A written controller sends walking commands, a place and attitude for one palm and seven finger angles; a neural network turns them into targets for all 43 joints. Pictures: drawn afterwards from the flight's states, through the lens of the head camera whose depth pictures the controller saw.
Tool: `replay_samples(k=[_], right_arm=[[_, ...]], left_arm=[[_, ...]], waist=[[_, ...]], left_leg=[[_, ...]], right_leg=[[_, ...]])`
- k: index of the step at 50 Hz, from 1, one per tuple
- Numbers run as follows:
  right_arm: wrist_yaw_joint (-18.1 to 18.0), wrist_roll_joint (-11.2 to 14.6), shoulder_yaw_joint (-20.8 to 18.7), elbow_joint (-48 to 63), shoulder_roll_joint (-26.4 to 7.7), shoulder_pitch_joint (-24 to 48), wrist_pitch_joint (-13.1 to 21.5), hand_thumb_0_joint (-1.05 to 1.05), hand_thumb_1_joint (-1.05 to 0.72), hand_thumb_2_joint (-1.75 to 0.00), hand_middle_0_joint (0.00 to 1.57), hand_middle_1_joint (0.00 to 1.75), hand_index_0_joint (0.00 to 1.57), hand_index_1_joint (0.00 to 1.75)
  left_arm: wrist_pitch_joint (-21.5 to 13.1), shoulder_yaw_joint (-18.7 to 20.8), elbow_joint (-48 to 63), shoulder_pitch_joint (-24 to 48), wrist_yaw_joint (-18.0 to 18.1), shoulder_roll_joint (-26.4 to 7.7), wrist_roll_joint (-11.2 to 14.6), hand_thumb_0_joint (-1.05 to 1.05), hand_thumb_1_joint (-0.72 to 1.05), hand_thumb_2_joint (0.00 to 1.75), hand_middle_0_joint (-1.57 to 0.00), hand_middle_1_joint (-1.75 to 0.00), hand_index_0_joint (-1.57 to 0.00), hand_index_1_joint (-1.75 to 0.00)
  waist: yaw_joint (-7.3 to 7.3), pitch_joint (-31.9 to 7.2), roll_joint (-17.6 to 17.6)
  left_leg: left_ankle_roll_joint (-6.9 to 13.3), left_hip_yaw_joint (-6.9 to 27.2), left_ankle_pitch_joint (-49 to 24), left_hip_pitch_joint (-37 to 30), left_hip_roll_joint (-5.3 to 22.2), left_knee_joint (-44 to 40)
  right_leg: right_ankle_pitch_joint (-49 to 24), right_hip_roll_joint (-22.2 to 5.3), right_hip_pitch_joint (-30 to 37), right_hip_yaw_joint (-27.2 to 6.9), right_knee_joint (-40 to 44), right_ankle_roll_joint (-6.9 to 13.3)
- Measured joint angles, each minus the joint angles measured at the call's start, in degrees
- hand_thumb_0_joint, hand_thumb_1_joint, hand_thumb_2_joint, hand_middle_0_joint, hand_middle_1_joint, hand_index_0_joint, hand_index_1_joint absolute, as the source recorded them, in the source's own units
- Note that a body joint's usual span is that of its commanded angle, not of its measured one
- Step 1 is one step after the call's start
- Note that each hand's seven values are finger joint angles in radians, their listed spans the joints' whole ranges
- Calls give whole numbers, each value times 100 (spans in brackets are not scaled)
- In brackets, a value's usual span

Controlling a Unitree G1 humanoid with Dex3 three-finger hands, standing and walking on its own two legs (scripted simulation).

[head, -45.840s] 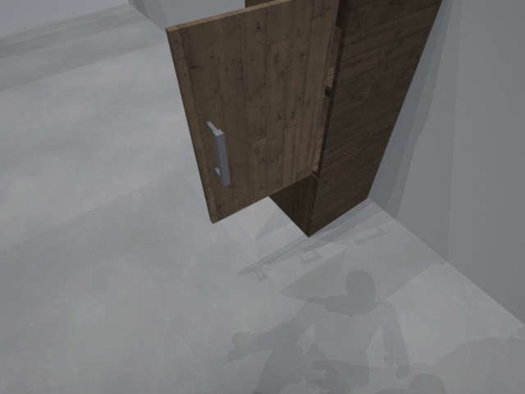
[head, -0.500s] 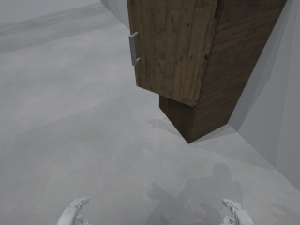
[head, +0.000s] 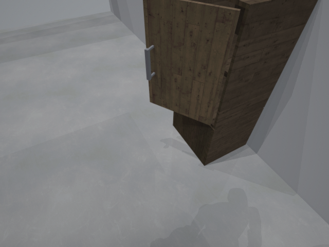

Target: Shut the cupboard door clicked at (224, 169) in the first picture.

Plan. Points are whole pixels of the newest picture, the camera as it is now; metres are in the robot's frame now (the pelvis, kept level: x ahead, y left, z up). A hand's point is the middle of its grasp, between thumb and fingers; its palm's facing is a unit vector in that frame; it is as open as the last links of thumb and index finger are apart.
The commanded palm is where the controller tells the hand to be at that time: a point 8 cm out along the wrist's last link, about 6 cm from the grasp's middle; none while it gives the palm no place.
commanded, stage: let the arm hang, fingers relaxed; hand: left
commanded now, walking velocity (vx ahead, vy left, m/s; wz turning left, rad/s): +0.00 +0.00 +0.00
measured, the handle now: (150, 63) +0.95 +0.12 -0.05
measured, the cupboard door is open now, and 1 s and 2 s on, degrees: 32 32 32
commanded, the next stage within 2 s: look to check the result in 0.36 s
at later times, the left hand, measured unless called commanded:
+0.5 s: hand out of the picture +0.04 +0.19 -0.17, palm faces -0.02 -0.97 -0.22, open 7.4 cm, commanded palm none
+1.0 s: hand out of the picture +0.08 +0.21 -0.16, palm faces -0.02 -0.96 -0.29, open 7.4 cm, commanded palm none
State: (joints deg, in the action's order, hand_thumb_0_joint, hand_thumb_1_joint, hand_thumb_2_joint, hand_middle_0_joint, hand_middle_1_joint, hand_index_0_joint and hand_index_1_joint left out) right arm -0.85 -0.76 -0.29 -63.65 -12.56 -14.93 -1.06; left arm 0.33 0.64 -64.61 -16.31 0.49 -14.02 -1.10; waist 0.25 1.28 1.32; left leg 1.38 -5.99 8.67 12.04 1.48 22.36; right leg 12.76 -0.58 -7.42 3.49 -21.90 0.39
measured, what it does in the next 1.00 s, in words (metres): stands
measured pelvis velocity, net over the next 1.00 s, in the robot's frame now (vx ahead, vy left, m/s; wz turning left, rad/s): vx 0.03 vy -0.01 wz -0.01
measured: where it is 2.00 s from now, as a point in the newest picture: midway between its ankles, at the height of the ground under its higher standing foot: outside the picture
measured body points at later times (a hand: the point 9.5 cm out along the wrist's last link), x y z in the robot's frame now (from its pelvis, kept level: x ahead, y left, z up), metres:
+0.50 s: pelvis +0.01 +0.00 +0.00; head +0.02 +0.00 +0.45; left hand +0.04 +0.24 -0.15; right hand +0.03 -0.25 -0.15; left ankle +0.04 +0.10 -0.74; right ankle -0.01 -0.11 -0.74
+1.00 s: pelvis +0.03 -0.01 +0.00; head +0.04 -0.02 +0.45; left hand +0.08 +0.26 -0.14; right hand +0.08 -0.29 -0.14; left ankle +0.04 +0.10 -0.74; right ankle -0.01 -0.11 -0.74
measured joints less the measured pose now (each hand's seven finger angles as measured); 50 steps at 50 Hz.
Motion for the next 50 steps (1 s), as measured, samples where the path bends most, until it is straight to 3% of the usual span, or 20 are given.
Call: replay_samples(k=[23,50], right_arm=[[-22,-5,-27,-131,40,208,95,1,-91,-90,20,29,20,30],[-2,3,-31,-102,-318,616,102,1,-91,-90,20,29,20,30]], left_arm=[[-71,-28,-30,401,0,195,-2,1,90,90,-20,-30,-20,-30],[-141,10,-71,603,-12,-170,0,1,90,90,-20,-30,-20,-30]], waist=[[57,26,-147],[17,6,-95]], left_leg=[[-25,-54,15,-110,-3,-153],[-142,-13,65,-367,58,-354]], right_leg=[[16,5,74,-57,120,2],[42,90,376,-26,408,89]])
